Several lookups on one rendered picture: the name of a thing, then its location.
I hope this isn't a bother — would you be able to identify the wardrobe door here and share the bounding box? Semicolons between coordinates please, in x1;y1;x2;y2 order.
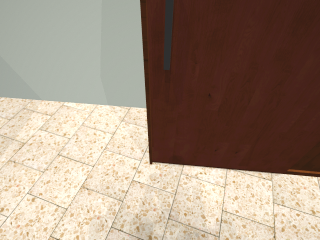
147;0;320;173
290;142;320;172

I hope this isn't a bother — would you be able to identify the handle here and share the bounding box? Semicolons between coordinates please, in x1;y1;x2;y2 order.
163;0;174;70

